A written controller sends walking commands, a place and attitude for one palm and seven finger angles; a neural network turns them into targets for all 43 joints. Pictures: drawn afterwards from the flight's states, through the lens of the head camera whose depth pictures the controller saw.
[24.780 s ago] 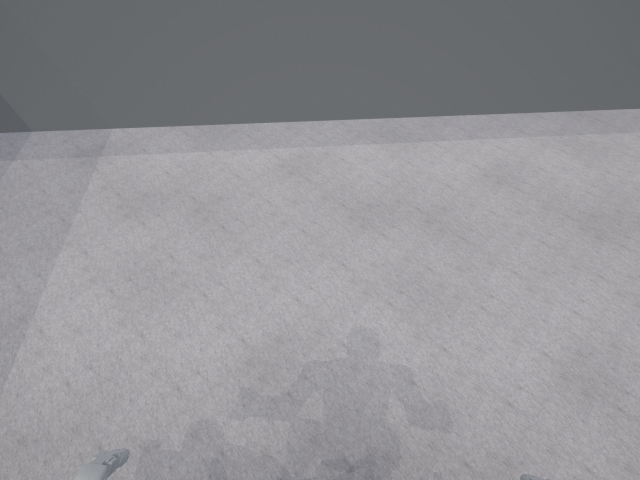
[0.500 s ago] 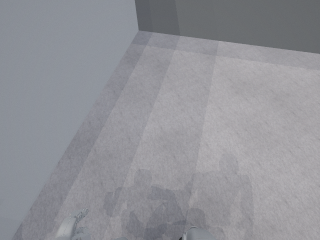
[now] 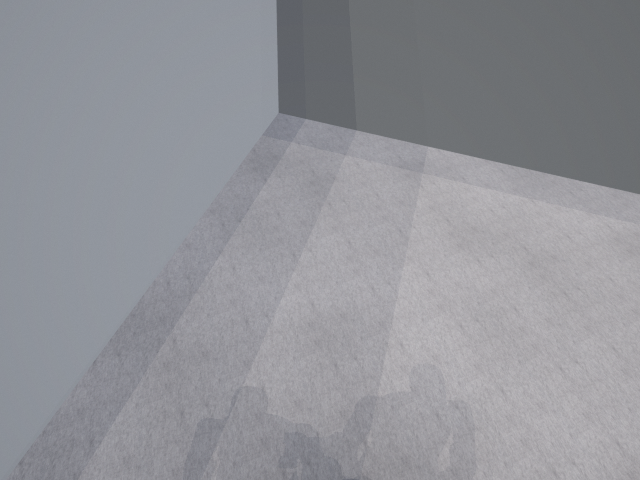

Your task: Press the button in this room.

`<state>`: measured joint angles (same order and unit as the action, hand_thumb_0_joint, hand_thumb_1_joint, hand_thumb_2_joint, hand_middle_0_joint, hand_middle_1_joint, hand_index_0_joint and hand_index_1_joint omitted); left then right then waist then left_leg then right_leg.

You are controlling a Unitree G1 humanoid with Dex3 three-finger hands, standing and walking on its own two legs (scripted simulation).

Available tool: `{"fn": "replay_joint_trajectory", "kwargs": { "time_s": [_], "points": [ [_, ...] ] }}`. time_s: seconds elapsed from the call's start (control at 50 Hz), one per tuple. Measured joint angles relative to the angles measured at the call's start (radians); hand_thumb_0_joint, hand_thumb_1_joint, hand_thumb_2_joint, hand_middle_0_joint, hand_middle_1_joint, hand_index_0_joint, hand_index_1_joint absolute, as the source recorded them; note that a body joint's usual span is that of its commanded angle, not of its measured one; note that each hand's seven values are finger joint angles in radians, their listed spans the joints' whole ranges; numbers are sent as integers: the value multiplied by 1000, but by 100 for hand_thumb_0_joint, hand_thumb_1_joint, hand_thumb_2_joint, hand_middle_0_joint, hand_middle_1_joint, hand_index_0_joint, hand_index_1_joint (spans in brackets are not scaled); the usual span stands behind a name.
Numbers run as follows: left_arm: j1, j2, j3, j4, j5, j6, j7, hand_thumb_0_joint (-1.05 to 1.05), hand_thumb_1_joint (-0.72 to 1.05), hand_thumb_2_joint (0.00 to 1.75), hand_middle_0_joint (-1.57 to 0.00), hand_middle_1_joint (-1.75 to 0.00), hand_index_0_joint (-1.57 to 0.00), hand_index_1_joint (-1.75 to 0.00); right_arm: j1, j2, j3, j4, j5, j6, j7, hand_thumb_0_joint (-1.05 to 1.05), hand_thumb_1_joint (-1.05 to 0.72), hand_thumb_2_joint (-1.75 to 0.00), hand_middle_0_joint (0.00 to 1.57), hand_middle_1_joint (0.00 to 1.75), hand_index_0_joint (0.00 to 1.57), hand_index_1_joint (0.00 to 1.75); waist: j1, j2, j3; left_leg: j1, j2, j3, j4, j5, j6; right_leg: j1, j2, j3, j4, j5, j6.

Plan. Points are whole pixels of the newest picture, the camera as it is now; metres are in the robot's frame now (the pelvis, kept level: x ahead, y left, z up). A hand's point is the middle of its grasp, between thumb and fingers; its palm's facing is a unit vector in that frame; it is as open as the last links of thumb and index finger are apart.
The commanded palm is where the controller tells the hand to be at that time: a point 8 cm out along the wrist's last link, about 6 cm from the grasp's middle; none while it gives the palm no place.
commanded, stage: turn to face it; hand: left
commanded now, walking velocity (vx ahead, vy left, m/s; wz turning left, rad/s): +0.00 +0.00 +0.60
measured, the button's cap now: out of the picture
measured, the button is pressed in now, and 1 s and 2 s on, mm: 0 0 0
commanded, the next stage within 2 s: none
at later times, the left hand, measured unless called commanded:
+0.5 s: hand out of the picture +0.02 +0.15 -0.13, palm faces +0.27 -0.91 -0.31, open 7.4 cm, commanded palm none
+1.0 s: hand out of the picture -0.15 +0.18 -0.17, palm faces +0.59 -0.76 -0.27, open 7.4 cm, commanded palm none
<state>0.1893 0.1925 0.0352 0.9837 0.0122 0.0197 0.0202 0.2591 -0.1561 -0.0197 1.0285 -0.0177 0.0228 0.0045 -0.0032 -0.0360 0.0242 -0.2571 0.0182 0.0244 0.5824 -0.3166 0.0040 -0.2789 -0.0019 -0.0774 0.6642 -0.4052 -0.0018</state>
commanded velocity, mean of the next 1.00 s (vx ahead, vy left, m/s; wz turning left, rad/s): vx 0.00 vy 0.00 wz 0.60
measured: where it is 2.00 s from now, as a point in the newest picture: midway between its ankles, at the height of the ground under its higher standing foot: outside the picture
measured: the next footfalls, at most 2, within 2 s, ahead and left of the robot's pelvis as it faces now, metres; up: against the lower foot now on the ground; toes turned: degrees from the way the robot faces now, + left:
right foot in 0.34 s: +0.02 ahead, -0.16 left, +0.00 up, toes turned +10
left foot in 0.84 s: -0.08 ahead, +0.07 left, +0.00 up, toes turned +37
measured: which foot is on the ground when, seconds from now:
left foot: down 0.00-0.36, up 0.38-0.82, down 0.84-1.00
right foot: up 0.00-0.32, down 0.34-0.84, up 0.86-1.00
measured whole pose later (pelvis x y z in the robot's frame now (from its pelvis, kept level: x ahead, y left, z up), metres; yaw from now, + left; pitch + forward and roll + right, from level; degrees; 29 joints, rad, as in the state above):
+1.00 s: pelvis -0.05 -0.03 +0.00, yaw +35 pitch +0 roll -1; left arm 0.21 0.29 0.07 0.96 0.02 0.07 0.01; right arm 0.10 -0.21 -0.05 0.91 -0.02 0.02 0.01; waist 0.03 -0.04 0.12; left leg -0.25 0.01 0.03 0.55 -0.30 0.03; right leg -0.45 -0.11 -0.07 1.11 -0.49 0.09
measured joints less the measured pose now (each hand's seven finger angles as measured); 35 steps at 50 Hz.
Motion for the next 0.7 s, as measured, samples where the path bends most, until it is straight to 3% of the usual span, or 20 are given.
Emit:
{"fn": "replay_joint_trajectory", "kwargs": {
  "time_s": [0.08, 0.16, 0.28, 0.34, 0.36, 0.42, 0.48, 0.52, 0.6, 0.7],
  "points": [
    [1, 7, 11, 23, 2, 24, -4, 1, 90, 89, -20, -30, -20, -30, 3, 10, -4, -7, -7, -1, -14, 1, -93, -90, 20, 30, 20, 30, -7, 18, 20, 1, -10, -31, -67, 53, 14, -85, -12, 28, 238, -78, 30],
    [-9, 21, 24, 20, 0, 27, -7, 1, 90, 89, -20, -30, -20, -30, -2, -1, -15, -17, -7, -3, -11, 1, -93, -90, 20, 30, 20, 30, -12, 42, 45, -16, -17, -69, -116, 98, 10, -119, -25, 62, 283, -70, 52],
    [-58, 38, 32, -6, -8, 26, -4, 1, 91, 89, -19, -30, -20, -30, -10, -34, -41, -37, -9, 7, -5, 0, -91, -90, 20, 30, 20, 30, -33, 69, 72, -67, -33, -144, -113, 130, -20, -83, -20, 89, 129, -75, 67],
    [-76, 38, 26, -31, -11, 11, -5, 1, 91, 89, -19, -30, -20, -30, -9, -58, -57, -43, -5, 21, -1, 0, -91, -90, 20, 30, 20, 30, -36, 79, 64, -103, -51, -185, -70, 124, -48, -3, -13, 77, -83, 42, 64],
    [-79, 32, 25, -36, -7, 1, -4, 1, 91, 89, -19, -30, -20, -30, -10, -71, -64, -43, -1, 27, 0, 0, -91, -90, 20, 30, 20, 30, -34, 92, 64, -119, -49, -195, -33, 104, -49, 14, -8, 60, -120, 106, 32],
    [-65, 6, 11, -51, 3, -10, -2, 1, 91, 89, -19, -30, -20, -30, -25, -108, -83, -38, -4, 47, 2, 1, -91, -90, 20, 30, 20, 30, -35, 106, 58, -200, -58, -145, 236, -116, -51, 34, -26, 17, -96, 82, -17],
    [-38, -13, 3, -55, 5, -7, 0, 1, 90, 89, -20, -30, -20, -30, -44, -134, -93, -46, -9, 55, 11, 1, -91, -90, 19, 30, 20, 30, -34, 92, 45, -258, -41, -76, 481, -115, -61, 69, -58, -8, -126, 79, -22],
    [-25, -20, -2, -55, 7, -7, -2, 1, 90, 89, -20, -30, -20, -30, -56, -144, -95, -56, -9, 54, 16, 1, -91, -90, 19, 30, 20, 30, -40, 85, 44, -274, -19, -54, 567, -79, -72, 86, -73, -33, -141, 85, -22],
    [-6, -29, -10, -61, 10, -12, -5, 1, 90, 89, -20, -30, -20, -30, -77, -148, -91, -65, -7, 58, 21, 0, -91, -90, 19, 29, 20, 30, -35, 69, 52, -257, 20, -37, 581, -54, -93, 101, -96, -88, -149, 84, -23],
    [21, -15, -7, -64, 16, -14, -6, 1, 91, 89, -20, -30, -20, -30, -120, -136, -76, -68, -4, 66, 24, 0, -91, -90, 19, 29, 20, 30, -7, 50, 76, -190, 40, -11, 435, -97, -97, 94, -122, -152, -134, 73, -16]
  ]
}}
